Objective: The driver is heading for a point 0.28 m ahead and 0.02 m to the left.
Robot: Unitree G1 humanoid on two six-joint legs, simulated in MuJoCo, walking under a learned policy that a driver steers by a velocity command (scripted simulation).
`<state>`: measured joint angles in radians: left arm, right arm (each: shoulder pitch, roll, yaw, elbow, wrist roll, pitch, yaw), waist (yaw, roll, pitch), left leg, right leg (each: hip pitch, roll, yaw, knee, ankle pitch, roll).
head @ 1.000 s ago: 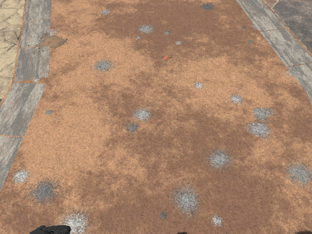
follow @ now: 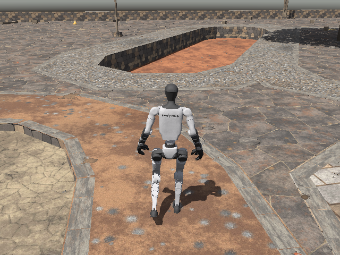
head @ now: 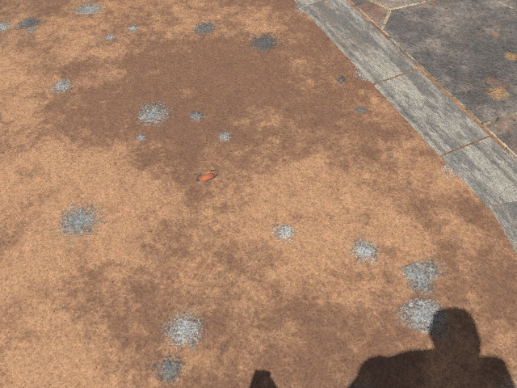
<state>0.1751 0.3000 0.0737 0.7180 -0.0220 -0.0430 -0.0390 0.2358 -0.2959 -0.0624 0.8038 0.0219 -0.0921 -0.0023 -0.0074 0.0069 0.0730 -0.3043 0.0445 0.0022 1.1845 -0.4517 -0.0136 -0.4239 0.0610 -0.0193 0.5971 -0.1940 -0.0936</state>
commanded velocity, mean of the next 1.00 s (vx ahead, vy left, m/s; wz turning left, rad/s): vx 0.15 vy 0.00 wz -0.17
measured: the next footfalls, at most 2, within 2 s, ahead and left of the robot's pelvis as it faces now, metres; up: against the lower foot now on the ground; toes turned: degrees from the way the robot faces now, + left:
left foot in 0.34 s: +0.38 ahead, +0.11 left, +0.00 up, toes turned -8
right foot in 0.64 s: +0.27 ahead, -0.13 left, +0.00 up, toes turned -6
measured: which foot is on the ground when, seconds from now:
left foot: up 0.00-0.32, down 0.34-1.00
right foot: down 0.00-0.38, up 0.40-0.62, down 0.64-1.00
